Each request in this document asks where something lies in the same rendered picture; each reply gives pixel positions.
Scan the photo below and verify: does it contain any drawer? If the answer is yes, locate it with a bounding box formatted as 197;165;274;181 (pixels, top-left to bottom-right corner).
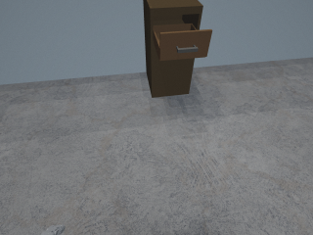
153;23;212;61

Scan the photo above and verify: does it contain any cabinet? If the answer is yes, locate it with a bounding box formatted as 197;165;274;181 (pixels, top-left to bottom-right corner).
143;0;203;98

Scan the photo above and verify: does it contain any handle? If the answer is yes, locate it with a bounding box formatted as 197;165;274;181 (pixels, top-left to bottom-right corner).
176;44;199;54

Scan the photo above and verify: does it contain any robot left hand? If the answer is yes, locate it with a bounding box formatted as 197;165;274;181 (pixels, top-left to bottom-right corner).
40;224;66;235

